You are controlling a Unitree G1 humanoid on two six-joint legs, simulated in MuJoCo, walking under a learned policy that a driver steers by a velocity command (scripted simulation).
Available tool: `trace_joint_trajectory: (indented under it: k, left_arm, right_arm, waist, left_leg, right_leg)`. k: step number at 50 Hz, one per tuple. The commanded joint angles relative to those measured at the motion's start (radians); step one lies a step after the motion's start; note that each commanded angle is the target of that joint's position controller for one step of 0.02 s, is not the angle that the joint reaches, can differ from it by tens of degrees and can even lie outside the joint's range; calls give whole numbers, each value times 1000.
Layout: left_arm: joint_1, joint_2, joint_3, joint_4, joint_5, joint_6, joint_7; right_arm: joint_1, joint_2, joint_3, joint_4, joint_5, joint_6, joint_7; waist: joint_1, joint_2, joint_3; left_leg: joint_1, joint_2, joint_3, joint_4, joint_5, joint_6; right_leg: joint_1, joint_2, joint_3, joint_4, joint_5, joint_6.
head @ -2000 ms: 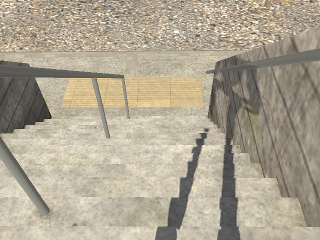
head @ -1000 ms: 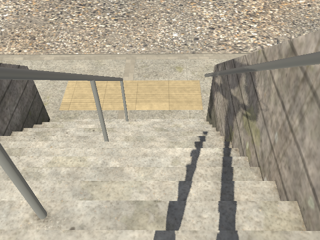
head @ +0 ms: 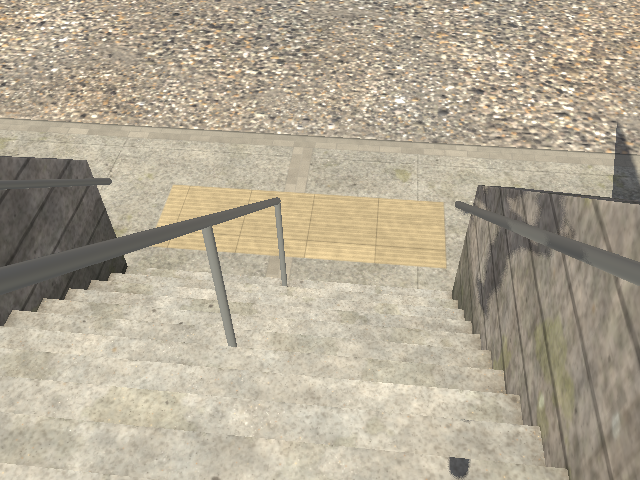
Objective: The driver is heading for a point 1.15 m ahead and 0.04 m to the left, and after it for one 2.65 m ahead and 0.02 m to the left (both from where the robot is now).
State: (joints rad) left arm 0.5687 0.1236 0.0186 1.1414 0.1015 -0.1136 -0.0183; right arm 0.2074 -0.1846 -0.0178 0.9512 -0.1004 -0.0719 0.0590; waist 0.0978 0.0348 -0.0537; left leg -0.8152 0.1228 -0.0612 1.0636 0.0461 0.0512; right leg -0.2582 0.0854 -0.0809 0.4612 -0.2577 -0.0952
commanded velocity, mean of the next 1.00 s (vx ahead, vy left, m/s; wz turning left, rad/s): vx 0.50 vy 0.00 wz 0.00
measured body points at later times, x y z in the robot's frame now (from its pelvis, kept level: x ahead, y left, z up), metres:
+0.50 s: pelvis +0.24 +0.08 -0.20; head +0.24 +0.09 +0.25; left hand +0.17 +0.30 -0.35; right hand +0.22 -0.18 -0.34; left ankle +0.25 +0.17 -0.94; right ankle +0.17 -0.07 -0.67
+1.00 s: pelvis +0.47 +0.03 -0.41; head +0.47 +0.03 +0.05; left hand +0.48 +0.29 -0.55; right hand +0.39 -0.18 -0.56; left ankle +0.39 +0.18 -0.87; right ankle +0.49 -0.05 -1.14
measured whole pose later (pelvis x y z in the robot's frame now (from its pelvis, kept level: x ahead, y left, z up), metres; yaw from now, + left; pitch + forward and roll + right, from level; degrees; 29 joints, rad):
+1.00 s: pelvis +0.47 +0.03 -0.41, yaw +0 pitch +2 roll +1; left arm 0.36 0.26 0.05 1.03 0.10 -0.07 -0.08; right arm 0.52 -0.16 0.02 1.05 -0.05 -0.06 0.08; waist -0.02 -0.02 -0.05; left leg -0.72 -0.02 -0.06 1.93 -0.64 0.08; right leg -0.29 0.01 -0.06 0.48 -0.23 -0.07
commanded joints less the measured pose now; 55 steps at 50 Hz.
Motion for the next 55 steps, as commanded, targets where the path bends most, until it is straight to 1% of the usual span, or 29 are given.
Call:
trace_joint_trajectory:
  k: [1,9,15,16,17,18,19,20,21,23,26,27,29,31,32,35,39,40,42,43,44,45,46,47,48,49,51,53,55]
  left_arm:
    - [56,15,-28,-9,-3,-25,26]
    - [199,1,-78,-2,-25,-1,28]
    - [232,95,-51,-17,-30,33,30]
    - [216,88,-54,-5,-2,42,14]
    - [188,82,-54,-16,-52,58,9]
    - [128,123,-59,-5,3,75,-42]
    - [156,137,-40,10,-44,75,-78]
    - [237,71,-33,-28,-45,61,-106]
    - [198,112,-21,-79,-64,43,-104]
    - [65,82,-37,-176,-57,25,-61]
    - [25,15,-60,-166,-17,58,-40]
    - [13,36,-53,-146,-21,60,-61]
    - [-111,52,-47,-147,5,46,-96]
    - [-175,89,-50,-182,39,39,-97]
    - [-218,114,-53,-180,31,33,-90]
    - [-235,134,-50,-212,26,65,-71]
    - [-441,138,-60,-288,15,69,-69]
    - [-364,138,-57,-257,38,63,-66]
    - [-449,149,-46,-287,4,59,-58]
    - [-191,169,-34,-182,17,56,-54]
    - [16,230,10,-99,-52,30,-47]
    - [256,336,62,-61,-48,39,-54]
    - [250,437,90,-41,-42,42,-62]
    - [282,423,103,-14,10,46,-65]
    - [179,382,98,-32,20,57,-70]
    - [86,269,63,-41,4,60,-71]
    - [26,-5,-20,-46,28,28,-39]
    - [24,-21,-44,-44,-30,0,-8]
    - [-76,85,-48,-72,9,-28,-8]
  right_arm:
    - [125,-28,10,-9,-19,-5,11]
    - [-49,-42,22,-75,-20,15,4]
    - [-115,-30,44,-95,14,24,6]
    - [34,-51,39,-37,-7,26,3]
    - [162,-93,13,3,15,18,-10]
    - [497,-148,-14,154,17,3,-12]
    - [682,-242,-72,159,22,19,-7]
    - [579,-374,-92,136,46,25,15]
    - [627,-377,-108,173,-2,22,15]
    - [364,-184,-56,111,-22,13,25]
    - [380,82,27,120,-31,-29,-33]
    - [378,97,40,113,21,-45,-52]
    - [340,-10,48,98,-11,-64,-50]
    - [435,-16,52,138,-5,-86,-73]
    - [420,-7,60,118,9,-87,-84]
    - [360,-20,73,83,2,-61,-65]
    - [556,-18,66,145,44,-30,-90]
    - [571,-74,61,170,-4,-20,-70]
    - [525,-29,50,150,51,4,-79]
    - [506,-110,36,184,-52,21,-42]
    - [462,-75,41,173,28,26,-11]
    - [535,-84,31,199,-3,32,52]
    - [570,-30,12,150,50,13,71]
    - [473,-79,0,83,81,-8,60]
    - [396,-16,28,15,82,-19,42]
    - [363,-9,33,10,70,-12,9]
    - [376,48,57,33,16,0,-20]
    - [340,36,46,56,10,24,13]
    - [230,19,47,39,-13,0,61]
  waist:
    - [-65,-27,74]
    - [5,-56,133]
    - [60,-68,193]
    - [1,-74,187]
    - [-60,46,177]
    - [-176,13,88]
    - [-292,274,-35]
    - [-158,286,-246]
    - [-185,134,-203]
    - [-98,-50,9]
    - [-41,-17,202]
    - [-69,-70,186]
    - [-60,86,108]
    - [-117,11,92]
    - [-136,-72,98]
    - [-90,-14,132]
    - [-237,-26,212]
    - [-195,67,163]
    - [-234,-46,217]
    - [-118,38,127]
    - [-16,-165,108]
    - [72,-270,-50]
    - [7,-281,-173]
    - [47,-162,-150]
    - [15,-90,-68]
    - [-40,-69,54]
    - [-127,33,205]
    - [-99,-13,217]
    - [-124,-96,134]
  left_leg:
    - [-111,40,-83,-126,306,-6]
    - [157,-1,40,-410,440,-22]
    - [316,22,44,-831,246,-23]
    - [441,51,13,-747,399,2]
    - [541,55,47,-1075,318,5]
    - [1028,70,82,-905,653,16]
    - [1293,136,28,-849,791,122]
    - [1526,234,5,-436,1109,222]
    - [1494,262,-57,-424,994,277]
    - [1021,312,-223,-627,-61,300]
    - [469,138,-81,-653,7,213]
    - [359,101,-20,-642,-36,215]
    - [161,10,-18,-586,-64,207]
    - [365,59,-88,-500,-101,217]
    - [325,29,-38,-436,-202,190]
    - [40,-6,-61,-372,-441,195]
    - [562,76,-271,-177,-408,217]
    - [455,103,-309,-149,-262,228]
    - [604,86,-308,-64,-340,193]
    - [363,55,-217,93,-207,138]
    - [321,-19,-142,317,-332,94]
    - [7,-174,-36,779,-568,8]
    - [-254,-229,17,1073,-905,-6]
    - [-387,-213,19,1083,-854,0]
    - [-498,-128,7,944,-717,19]
    - [-509,-54,-46,894,-564,39]
    - [-406,67,-110,476,-127,75]
    - [-173,39,2,136,218,66]
    - [106,13,33,197,334,34]
  right_leg:
    - [-15,-255,249,-43,175,-147]
    - [-231,-224,273,239,-142,-175]
    - [-83,-248,397,431,-132,-160]
    - [-131,-275,419,536,30,-132]
    - [-94,-243,389,665,-100,-95]
    - [-316,-182,281,953,-16,-9]
    - [-526,13,169,1437,-468,79]
    - [-700,9,157,1663,-635,73]
    - [-861,29,160,1740,-606,62]
    - [-1042,-154,235,1557,-240,-10]
    - [-842,-278,202,1034,225,-34]
    - [-743,-259,158,733,467,-12]
    - [-493,-230,111,772,585,18]
    - [-662,-244,168,568,744,32]
    - [-587,-242,164,315,953,36]
    - [-235,-177,75,308,890,46]
    - [-540,-214,132,-159,599,61]
    - [-339,-181,86,139,650,57]
    - [-376,-218,136,-345,384,31]
    - [64,-184,61,15,665,12]
    - [263,-201,83,-469,634,-7]
    - [739,-292,94,-69,1073,-118]
    - [913,-418,168,208,1296,-211]
    - [853,-437,232,196,1170,-236]
    - [682,-482,336,89,703,-265]
    - [399,-507,451,-28,206,-291]
    - [20,-402,313,-57,142,-198]
    - [-266,-310,214,-72,64,-195]
    - [-503,-218,168,3,40,-173]
Velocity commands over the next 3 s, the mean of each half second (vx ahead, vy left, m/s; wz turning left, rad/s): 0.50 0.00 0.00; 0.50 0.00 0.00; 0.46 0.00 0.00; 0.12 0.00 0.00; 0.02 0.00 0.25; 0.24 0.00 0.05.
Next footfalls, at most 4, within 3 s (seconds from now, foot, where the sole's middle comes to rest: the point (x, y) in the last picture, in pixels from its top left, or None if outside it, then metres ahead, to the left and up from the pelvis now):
0.36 left None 0.29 0.17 -0.98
0.88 right None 0.53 -0.05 -1.18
1.42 left None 0.75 0.16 -1.39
1.94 right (408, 446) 0.98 -0.16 -1.59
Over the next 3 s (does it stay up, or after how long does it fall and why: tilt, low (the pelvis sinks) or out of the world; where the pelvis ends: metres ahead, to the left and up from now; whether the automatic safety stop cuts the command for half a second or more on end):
stays up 0.99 0.01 -0.84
